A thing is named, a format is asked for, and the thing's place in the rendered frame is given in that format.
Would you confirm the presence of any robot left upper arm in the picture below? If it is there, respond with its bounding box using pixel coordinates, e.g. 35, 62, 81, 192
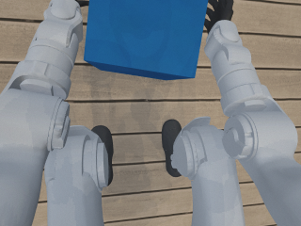
0, 89, 71, 226

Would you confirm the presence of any right robot forearm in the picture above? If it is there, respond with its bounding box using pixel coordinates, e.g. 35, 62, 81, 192
204, 20, 298, 143

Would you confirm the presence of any right robot shin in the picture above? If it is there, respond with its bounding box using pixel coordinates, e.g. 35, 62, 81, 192
170, 116, 236, 176

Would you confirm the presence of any right robot hand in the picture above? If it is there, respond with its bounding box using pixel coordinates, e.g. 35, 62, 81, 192
204, 0, 234, 34

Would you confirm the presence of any left robot forearm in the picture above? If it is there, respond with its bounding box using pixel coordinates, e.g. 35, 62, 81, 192
0, 0, 84, 101

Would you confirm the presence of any robot right thigh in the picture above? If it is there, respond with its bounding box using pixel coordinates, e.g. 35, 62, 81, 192
177, 125, 246, 226

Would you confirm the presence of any carton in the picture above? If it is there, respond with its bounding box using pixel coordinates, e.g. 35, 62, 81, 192
84, 0, 209, 81

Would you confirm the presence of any robot right upper arm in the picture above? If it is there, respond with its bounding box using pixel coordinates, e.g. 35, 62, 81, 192
222, 111, 301, 226

